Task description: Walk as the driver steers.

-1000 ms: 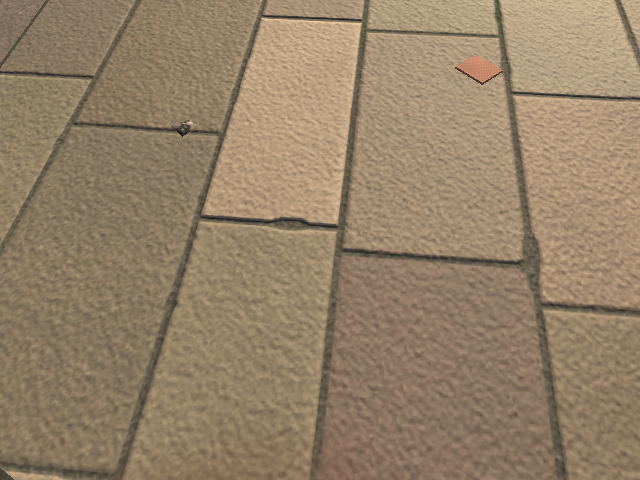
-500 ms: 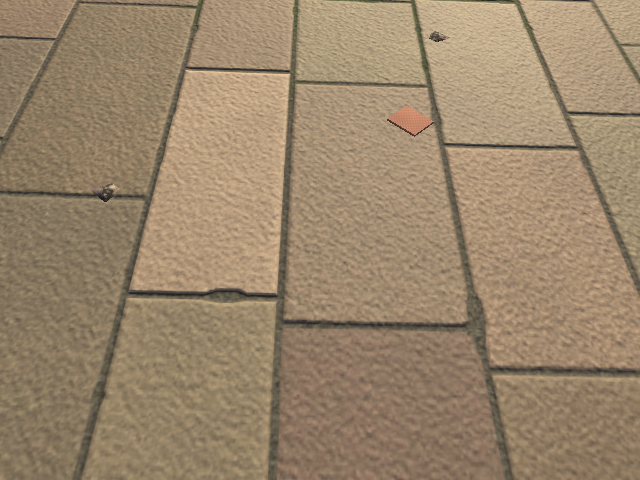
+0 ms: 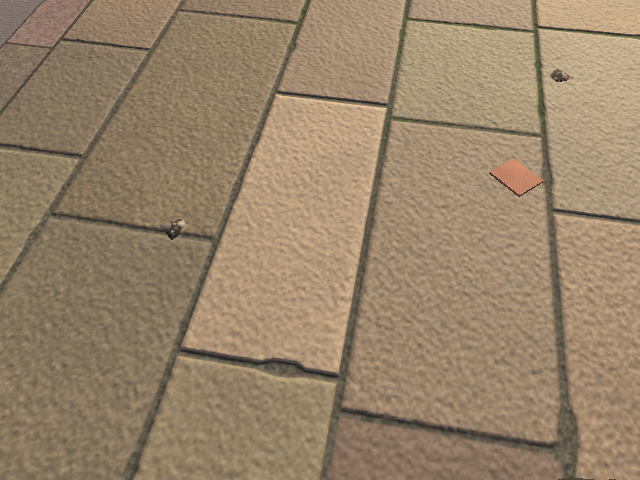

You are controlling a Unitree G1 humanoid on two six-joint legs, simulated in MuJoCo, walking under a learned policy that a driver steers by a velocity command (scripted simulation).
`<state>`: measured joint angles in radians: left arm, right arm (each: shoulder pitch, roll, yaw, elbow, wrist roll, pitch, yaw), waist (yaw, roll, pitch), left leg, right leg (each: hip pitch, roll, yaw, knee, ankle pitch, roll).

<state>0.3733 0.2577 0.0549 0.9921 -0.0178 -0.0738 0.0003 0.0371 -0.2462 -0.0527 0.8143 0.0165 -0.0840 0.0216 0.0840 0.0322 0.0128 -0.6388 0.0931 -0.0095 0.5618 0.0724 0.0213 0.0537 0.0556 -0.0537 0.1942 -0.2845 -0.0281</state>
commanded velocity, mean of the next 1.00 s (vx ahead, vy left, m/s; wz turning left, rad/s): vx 0.50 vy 0.00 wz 0.00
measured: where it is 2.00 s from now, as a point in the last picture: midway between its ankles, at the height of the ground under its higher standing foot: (384, 220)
